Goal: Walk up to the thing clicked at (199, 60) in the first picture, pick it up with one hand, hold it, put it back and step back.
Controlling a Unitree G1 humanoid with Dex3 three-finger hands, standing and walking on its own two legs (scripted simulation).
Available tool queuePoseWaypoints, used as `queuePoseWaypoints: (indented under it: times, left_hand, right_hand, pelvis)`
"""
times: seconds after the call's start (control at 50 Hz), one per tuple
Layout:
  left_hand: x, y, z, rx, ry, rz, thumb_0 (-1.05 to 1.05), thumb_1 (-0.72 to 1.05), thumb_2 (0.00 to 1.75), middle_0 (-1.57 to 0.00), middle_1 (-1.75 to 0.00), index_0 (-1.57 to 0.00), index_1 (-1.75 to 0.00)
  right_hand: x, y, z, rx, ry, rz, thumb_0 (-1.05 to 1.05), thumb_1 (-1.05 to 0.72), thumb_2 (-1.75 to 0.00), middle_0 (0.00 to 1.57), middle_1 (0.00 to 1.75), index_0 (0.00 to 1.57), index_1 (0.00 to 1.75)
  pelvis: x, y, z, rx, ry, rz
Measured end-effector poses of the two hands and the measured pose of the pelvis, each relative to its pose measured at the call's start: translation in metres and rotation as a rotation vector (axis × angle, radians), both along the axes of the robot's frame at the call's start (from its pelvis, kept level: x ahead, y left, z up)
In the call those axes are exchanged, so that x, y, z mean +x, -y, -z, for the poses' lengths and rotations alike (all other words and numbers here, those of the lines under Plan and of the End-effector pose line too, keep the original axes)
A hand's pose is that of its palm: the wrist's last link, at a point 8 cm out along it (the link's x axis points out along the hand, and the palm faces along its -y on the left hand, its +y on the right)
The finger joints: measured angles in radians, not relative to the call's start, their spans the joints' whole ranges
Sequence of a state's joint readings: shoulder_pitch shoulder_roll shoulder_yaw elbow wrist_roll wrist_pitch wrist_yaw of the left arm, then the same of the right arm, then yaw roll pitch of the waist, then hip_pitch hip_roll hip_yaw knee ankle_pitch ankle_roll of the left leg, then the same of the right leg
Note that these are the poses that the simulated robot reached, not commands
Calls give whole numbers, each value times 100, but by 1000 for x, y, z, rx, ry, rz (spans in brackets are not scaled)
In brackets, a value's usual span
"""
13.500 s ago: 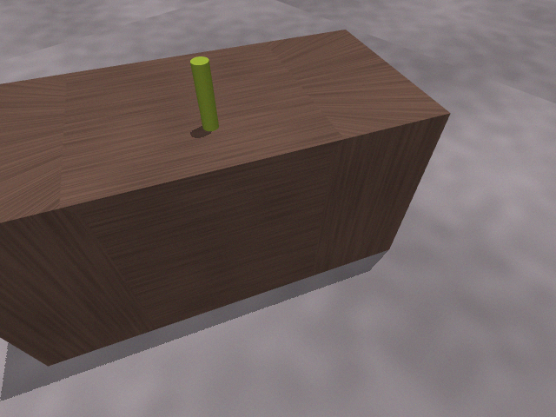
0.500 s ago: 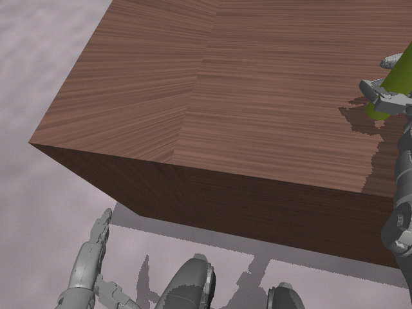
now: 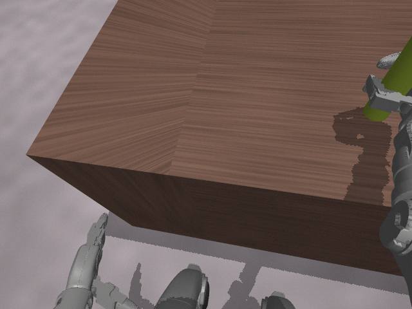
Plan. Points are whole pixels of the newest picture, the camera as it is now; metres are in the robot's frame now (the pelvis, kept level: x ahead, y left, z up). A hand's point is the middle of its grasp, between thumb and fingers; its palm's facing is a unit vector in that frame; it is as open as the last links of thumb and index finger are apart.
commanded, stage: settle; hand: right
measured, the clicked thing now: (402, 76) +0.52 -0.23 +0.12
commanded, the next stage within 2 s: lift in 0.42 s
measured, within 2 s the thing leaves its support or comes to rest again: neither
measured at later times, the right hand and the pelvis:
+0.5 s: hand (397, 76) +0.52 -0.22 +0.13, palm faces +0.19 +0.98 -0.01, open 5.7 cm; pelvis +0.00 +0.00 +0.01, yaw +0 degrees
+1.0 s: hand (411, 69) +0.48 -0.21 +0.17, palm faces +0.19 +0.98 -0.02, open 5.7 cm; pelvis +0.01 +0.00 +0.04, yaw +0 degrees
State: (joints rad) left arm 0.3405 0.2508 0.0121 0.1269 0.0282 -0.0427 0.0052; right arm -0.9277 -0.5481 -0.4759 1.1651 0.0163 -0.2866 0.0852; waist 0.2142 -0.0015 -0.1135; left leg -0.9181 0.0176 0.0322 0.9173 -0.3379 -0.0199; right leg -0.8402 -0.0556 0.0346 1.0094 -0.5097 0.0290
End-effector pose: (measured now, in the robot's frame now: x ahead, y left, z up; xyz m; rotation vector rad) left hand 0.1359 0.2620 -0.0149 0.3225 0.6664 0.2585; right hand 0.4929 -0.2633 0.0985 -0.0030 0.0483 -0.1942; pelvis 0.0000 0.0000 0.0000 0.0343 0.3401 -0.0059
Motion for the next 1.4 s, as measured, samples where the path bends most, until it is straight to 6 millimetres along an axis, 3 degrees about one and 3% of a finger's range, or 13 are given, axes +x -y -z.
queuePoseWaypoints:
  times: [0.58,0.84,1.14,1.4]
  left_hand:
    - [1,6,0,-37,-19,-11,-1,-54,6,-6,-5,-6,-6]
    - [4,-2,-7,-34,-8,-31,-1,-54,5,-6,-5,-6,-5]
    - [19,4,-3,-122,21,-33,-1,-54,5,-5,-5,-6,-5]
    - [16,-2,-4,-141,46,-29,-1,-53,5,-5,-5,-6,-5]
  right_hand:
    - [-8,4,-32,1,-1,0,0,-9,-116,97,117,99,115]
    - [-22,-1,-51,-7,25,-3,0,-9,-117,97,117,99,115]
    - [-69,-14,-100,-28,90,-6,0,-10,-116,96,116,99,115]
    - [-123,-28,-127,-30,105,-16,0,-10,-115,97,116,99,114]
  pelvis:
    - [3,3,-17,-6,49,-2]
    - [9,3,-27,-10,87,-4]
    - [16,-1,-42,-25,192,4]
    - [4,-7,-48,-41,282,8]
